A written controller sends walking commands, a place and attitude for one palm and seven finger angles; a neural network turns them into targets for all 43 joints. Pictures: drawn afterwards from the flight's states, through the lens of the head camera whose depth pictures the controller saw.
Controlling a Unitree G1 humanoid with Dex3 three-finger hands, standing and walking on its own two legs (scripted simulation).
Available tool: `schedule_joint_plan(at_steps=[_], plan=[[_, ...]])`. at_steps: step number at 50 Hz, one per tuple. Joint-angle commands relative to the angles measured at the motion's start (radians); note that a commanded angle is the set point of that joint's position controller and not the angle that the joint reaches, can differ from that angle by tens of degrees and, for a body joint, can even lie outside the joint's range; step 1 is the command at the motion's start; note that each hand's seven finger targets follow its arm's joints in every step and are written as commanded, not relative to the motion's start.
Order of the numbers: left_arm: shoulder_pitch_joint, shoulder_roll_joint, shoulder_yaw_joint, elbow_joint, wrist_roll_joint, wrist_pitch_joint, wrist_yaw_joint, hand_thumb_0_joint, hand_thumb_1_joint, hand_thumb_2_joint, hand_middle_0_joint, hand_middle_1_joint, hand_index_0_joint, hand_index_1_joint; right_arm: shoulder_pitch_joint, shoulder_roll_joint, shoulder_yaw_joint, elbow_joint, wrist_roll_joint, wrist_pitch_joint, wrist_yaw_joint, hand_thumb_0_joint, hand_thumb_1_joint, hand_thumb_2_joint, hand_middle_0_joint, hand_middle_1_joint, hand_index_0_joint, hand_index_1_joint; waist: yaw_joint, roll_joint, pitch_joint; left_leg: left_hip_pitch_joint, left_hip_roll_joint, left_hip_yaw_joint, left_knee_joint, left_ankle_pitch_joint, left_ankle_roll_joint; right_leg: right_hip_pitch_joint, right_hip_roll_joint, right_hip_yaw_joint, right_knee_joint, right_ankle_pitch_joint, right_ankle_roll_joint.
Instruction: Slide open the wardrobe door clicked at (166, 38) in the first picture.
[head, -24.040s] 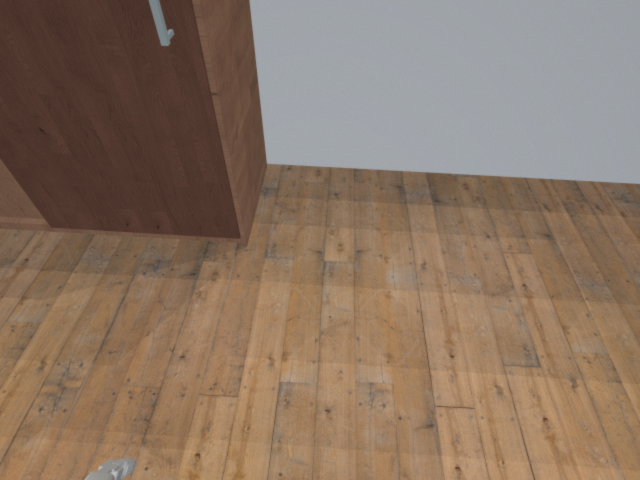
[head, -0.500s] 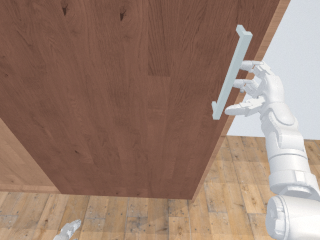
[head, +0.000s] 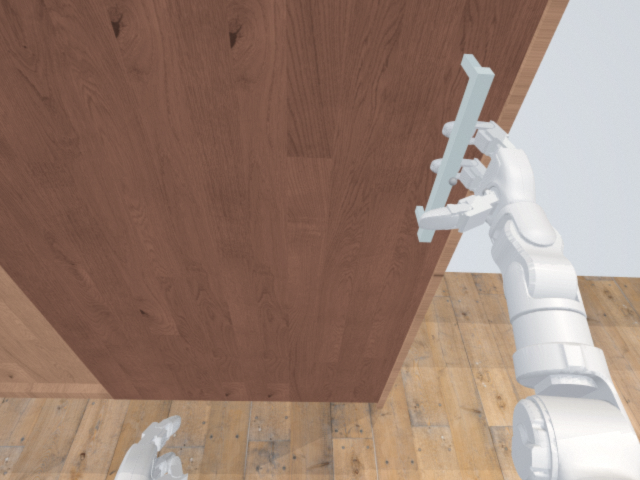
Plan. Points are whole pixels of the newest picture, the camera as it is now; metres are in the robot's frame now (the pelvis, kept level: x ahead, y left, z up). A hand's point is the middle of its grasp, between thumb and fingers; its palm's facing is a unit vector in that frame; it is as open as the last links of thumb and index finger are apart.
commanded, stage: slide the fingers in behind the handle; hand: right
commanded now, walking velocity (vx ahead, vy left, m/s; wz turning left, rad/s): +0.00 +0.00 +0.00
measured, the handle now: (444, 160) +0.48 -0.11 +0.19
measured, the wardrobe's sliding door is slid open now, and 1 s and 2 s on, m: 0.00 0.00 0.00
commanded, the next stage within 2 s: grip the handle and tug to test in 0.86 s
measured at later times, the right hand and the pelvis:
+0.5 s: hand (439, 183) +0.41 -0.09 +0.20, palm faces -0.07 +1.00 +0.00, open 14.2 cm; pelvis -0.01 +0.01 +0.00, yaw +0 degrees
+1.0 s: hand (448, 184) +0.41 -0.10 +0.20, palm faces -0.07 +1.00 +0.00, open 14.0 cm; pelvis -0.01 +0.00 +0.00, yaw +0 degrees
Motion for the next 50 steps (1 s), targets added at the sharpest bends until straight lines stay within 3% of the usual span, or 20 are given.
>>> schedule_joint_plan(at_steps=[1,5,12,16,22,24,26,28,29,31,33,37,38,41,44,46,47,50], plan=[[-0.082,0.11,0.045,-0.145,0.003,-0.048,0.001,0.0,0.9,0.9,-0.2,-0.3,-0.2,-0.3,-0.489,-0.11,-0.003,-0.288,0.005,-0.061,-0.011,0.0,0.5,-0.3,0.3,1.2,0.3,1.2,0.002,0.031,-0.304,0.083,-0.003,-0.014,-0.033,0.397,0.016,0.15,-0.004,0.037,-0.019,0.367,-0.03],[-0.077,0.115,0.047,-0.137,0.008,-0.04,0.001,0.0,0.9,0.9,-0.2,-0.3,-0.2,-0.3,-0.463,-0.141,-0.045,-0.272,0.009,-0.038,-0.031,0.0,0.5,-0.3,0.3,1.2,0.3,1.2,-0.005,0.092,-0.287,0.098,-0.005,-0.014,-0.043,0.38,0.012,0.124,-0.002,0.036,-0.03,0.333,-0.032],[-0.091,0.105,0.044,-0.145,0.009,-0.031,0.0,0.0,0.9,0.9,-0.2,-0.3,-0.2,-0.3,-0.455,-0.11,-0.019,-0.309,-0.002,-0.034,-0.052,0.0,0.5,-0.3,0.3,1.2,0.3,1.2,-0.006,0.072,-0.278,0.105,-0.006,-0.017,-0.049,0.373,0.012,0.125,0.0,0.028,-0.036,0.322,-0.033],[-0.095,0.108,0.044,-0.145,0.009,-0.027,0.004,0.0,0.9,0.9,-0.2,-0.3,-0.2,-0.3,-0.44,-0.143,-0.051,-0.29,0.005,-0.028,-0.051,0.0,0.5,-0.3,0.3,1.2,0.3,1.2,-0.009,0.099,-0.268,0.12,-0.004,-0.024,-0.064,0.353,0.006,0.102,0.005,0.021,-0.044,0.279,-0.038],[-0.105,0.107,0.042,-0.153,0.004,-0.024,0.002,0.0,0.9,0.9,-0.2,-0.3,-0.2,-0.3,-0.429,-0.125,-0.027,-0.313,0.007,-0.032,-0.038,0.0,0.5,-0.3,0.3,1.2,0.3,1.2,-0.006,0.079,-0.263,0.122,-0.003,-0.027,-0.07,0.352,0.007,0.107,0.007,0.019,-0.047,0.271,-0.038],[-0.104,0.108,0.043,-0.155,0.007,-0.022,0.004,0.0,0.9,0.9,-0.2,-0.3,-0.2,-0.3,-0.422,-0.145,-0.051,-0.315,0.012,-0.035,-0.038,0.0,0.5,-0.3,0.3,1.2,0.3,1.2,-0.013,0.068,-0.275,0.133,-0.002,-0.028,-0.071,0.354,0.009,0.114,0.007,0.02,-0.049,0.279,-0.039],[-0.108,0.106,0.042,-0.158,0.006,-0.021,0.004,0.0,0.9,0.9,-0.2,-0.3,-0.2,-0.3,-0.433,-0.133,-0.036,-0.32,0.012,-0.039,-0.034,0.0,0.5,-0.3,0.3,1.2,0.3,1.2,-0.007,0.073,-0.272,0.132,-0.003,-0.029,-0.072,0.357,0.007,0.113,0.007,0.017,-0.05,0.277,-0.039],[-0.102,0.114,0.045,-0.154,0.006,-0.018,0.006,0.0,0.9,0.9,-0.2,-0.3,-0.2,-0.3,-0.391,-0.17,-0.077,-0.278,0.016,-0.037,-0.036,0.0,0.5,-0.3,0.3,1.2,0.3,1.2,-0.016,0.115,-0.254,0.137,-0.005,-0.03,-0.08,0.337,0.003,0.093,0.004,0.018,-0.054,0.255,-0.04],[-0.104,0.113,0.043,-0.157,0.007,-0.016,0.006,0.0,0.9,0.9,-0.2,-0.3,-0.2,-0.3,-0.412,-0.181,-0.078,-0.294,0.013,-0.041,-0.036,0.0,0.5,-0.3,0.3,1.2,0.3,1.2,-0.016,0.099,-0.259,0.145,-0.001,-0.032,-0.079,0.337,0.004,0.09,0.006,0.017,-0.06,0.253,-0.04],[-0.106,0.108,0.043,-0.159,0.004,-0.019,0.006,0.0,0.9,0.9,-0.2,-0.3,-0.2,-0.3,-0.446,-0.14,-0.037,-0.314,0.009,-0.045,-0.034,0.0,0.5,-0.3,0.3,1.2,0.3,1.2,-0.004,0.072,-0.259,0.124,-0.003,-0.032,-0.08,0.335,0.005,0.108,0.006,0.016,-0.056,0.257,-0.04],[-0.101,0.112,0.047,-0.159,0.006,-0.018,0.004,0.0,0.9,0.9,-0.2,-0.3,-0.2,-0.3,-0.4,-0.178,-0.082,-0.304,0.012,-0.043,-0.04,0.0,0.5,-0.3,0.3,1.2,0.3,1.2,-0.02,0.084,-0.275,0.145,-0.005,-0.033,-0.079,0.348,0.005,0.106,0.005,0.016,-0.054,0.27,-0.04],[-0.102,0.11,0.045,-0.158,0.004,-0.015,0.006,0.0,0.9,0.9,-0.2,-0.3,-0.2,-0.3,-0.418,-0.16,-0.059,-0.304,0.008,-0.034,-0.037,0.0,0.5,-0.3,0.3,1.2,0.3,1.2,-0.01,0.078,-0.26,0.129,-0.006,-0.031,-0.083,0.341,0.005,0.107,0.004,0.014,-0.059,0.265,-0.039],[-0.098,0.114,0.047,-0.156,0.005,-0.012,0.007,0.0,0.9,0.9,-0.2,-0.3,-0.2,-0.3,-0.406,-0.181,-0.081,-0.294,0.01,-0.033,-0.04,0.0,0.5,-0.3,0.3,1.2,0.3,1.2,-0.015,0.082,-0.258,0.135,-0.006,-0.032,-0.086,0.339,0.004,0.104,0.004,0.015,-0.058,0.265,-0.04],[-0.094,0.11,0.046,-0.152,0.003,-0.012,0.008,0.0,0.9,0.9,-0.2,-0.3,-0.2,-0.3,-0.464,-0.135,-0.023,-0.299,0.002,-0.027,-0.036,0.0,0.5,-0.3,0.3,1.2,0.3,1.2,0.008,0.057,-0.248,0.104,-0.007,-0.031,-0.09,0.32,0.004,0.116,0.005,0.017,-0.059,0.255,-0.04],[-0.087,0.116,0.046,-0.147,0.007,-0.013,0.013,0.0,0.9,0.9,-0.2,-0.3,-0.2,-0.3,-0.454,-0.162,-0.053,-0.275,0.008,-0.031,-0.035,0.0,0.5,-0.3,0.3,1.2,0.3,1.2,0.001,0.089,-0.254,0.116,-0.009,-0.029,-0.09,0.311,0.006,0.111,0.004,0.024,-0.063,0.254,-0.041],[-0.089,0.109,0.047,-0.148,0.004,-0.021,0.011,0.0,0.9,0.9,-0.2,-0.3,-0.2,-0.3,-0.488,-0.106,0.0,-0.306,0.006,-0.041,-0.027,0.0,0.5,-0.3,0.3,1.2,0.3,1.2,0.011,0.057,-0.269,0.102,-0.011,-0.025,-0.082,0.333,0.009,0.139,0.004,0.024,-0.054,0.282,-0.039],[-0.084,0.108,0.047,-0.143,0.005,-0.024,0.01,0.0,0.9,0.9,-0.2,-0.3,-0.2,-0.3,-0.492,-0.105,-0.002,-0.302,0.008,-0.044,-0.027,0.0,0.5,-0.3,0.3,1.2,0.3,1.2,0.01,0.034,-0.275,0.093,-0.011,-0.023,-0.08,0.33,0.012,0.149,0.003,0.028,-0.051,0.286,-0.036],[-0.082,0.111,0.048,-0.14,0.007,-0.024,0.008,0.0,0.9,0.9,-0.2,-0.3,-0.2,-0.3,-0.479,-0.112,-0.011,-0.303,0.008,-0.047,-0.026,0.0,0.407,-0.34,0.31,1.213,0.31,1.213,0.005,0.051,-0.287,0.102,-0.013,-0.02,-0.074,0.346,0.014,0.154,0.002,0.033,-0.051,0.308,-0.035]])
